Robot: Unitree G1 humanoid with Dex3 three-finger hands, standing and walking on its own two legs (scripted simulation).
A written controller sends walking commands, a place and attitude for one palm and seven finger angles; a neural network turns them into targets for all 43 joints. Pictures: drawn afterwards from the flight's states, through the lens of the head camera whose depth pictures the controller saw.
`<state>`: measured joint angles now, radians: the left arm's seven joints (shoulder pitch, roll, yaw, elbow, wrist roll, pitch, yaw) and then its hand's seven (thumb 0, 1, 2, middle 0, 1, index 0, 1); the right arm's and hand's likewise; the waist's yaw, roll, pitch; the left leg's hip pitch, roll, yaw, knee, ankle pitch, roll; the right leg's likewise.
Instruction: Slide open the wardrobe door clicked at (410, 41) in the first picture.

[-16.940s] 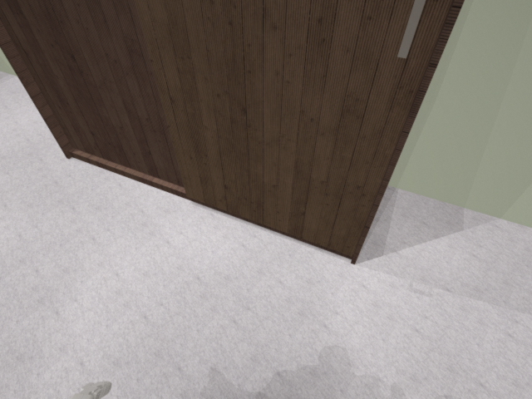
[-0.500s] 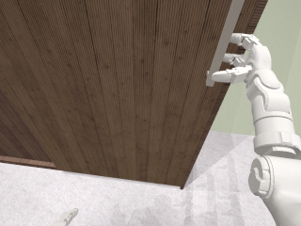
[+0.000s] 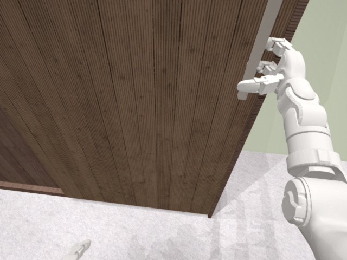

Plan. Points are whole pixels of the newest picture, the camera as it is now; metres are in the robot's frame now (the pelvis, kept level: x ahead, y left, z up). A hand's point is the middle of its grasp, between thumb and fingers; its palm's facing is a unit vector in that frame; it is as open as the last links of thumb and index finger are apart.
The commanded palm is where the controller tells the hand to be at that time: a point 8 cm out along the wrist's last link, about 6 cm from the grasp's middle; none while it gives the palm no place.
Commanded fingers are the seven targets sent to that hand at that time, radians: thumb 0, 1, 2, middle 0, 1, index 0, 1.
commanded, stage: slide the fingers in behind the handle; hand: right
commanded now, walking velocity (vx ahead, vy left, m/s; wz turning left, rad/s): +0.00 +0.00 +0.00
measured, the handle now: (255, 49) +0.51 -0.12 +0.27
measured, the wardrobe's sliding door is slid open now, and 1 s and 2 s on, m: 0.00 0.00 0.00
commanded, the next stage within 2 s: grip the handle and tug to test in 0.82 s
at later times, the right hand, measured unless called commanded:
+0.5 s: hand (250, 68) +0.46 -0.11 +0.25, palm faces +0.01 +1.00 +0.03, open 14.0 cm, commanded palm +0.43 -0.17 +0.25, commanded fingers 0.00 0.50 -0.30 0.30 1.20 0.30 1.20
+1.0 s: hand (253, 68) +0.46 -0.12 +0.25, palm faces +0.01 +1.00 +0.02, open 13.9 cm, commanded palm +0.44 -0.17 +0.25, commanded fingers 0.00 0.27 -0.40 0.32 1.23 0.32 1.23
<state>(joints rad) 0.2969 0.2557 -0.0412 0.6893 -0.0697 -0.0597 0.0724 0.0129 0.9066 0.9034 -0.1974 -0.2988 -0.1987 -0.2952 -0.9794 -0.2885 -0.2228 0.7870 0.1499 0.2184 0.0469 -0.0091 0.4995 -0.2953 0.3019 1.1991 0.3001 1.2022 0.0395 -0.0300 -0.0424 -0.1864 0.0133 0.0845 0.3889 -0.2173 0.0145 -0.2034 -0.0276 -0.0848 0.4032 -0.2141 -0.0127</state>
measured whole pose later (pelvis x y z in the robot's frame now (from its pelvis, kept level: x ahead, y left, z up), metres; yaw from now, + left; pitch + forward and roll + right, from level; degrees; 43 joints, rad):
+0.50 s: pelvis +0.00 +0.00 +0.00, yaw +0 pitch +1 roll +0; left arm 0.28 0.25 -0.04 0.69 -0.06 -0.06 0.07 0.01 0.91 0.90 -0.20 -0.30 -0.20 -0.30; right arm -0.99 -0.25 -0.21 0.78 0.14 0.23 0.00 -0.01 0.50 -0.30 0.30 1.20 0.30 1.20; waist 0.04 -0.03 -0.05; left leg -0.19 0.01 0.08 0.38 -0.21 0.01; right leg -0.20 -0.03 -0.09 0.40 -0.21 -0.01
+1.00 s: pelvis +0.00 +0.00 +0.00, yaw +0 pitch +1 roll +0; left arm 0.30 0.25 -0.04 0.70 -0.06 -0.07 0.07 0.01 0.91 0.90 -0.20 -0.30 -0.20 -0.30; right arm -1.00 -0.26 -0.21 0.81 0.14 0.21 0.01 -0.01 0.49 -0.30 0.30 1.20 0.30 1.20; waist 0.04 -0.03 -0.04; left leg -0.19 0.01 0.08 0.38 -0.21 0.01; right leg -0.21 -0.03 -0.08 0.40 -0.21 -0.02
